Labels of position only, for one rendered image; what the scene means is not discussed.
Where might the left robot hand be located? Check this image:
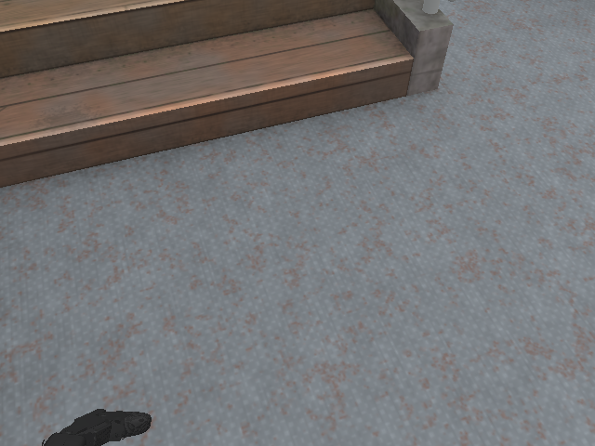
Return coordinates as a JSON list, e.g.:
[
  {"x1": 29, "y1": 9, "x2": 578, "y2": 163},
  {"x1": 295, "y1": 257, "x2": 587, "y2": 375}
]
[{"x1": 42, "y1": 409, "x2": 152, "y2": 446}]

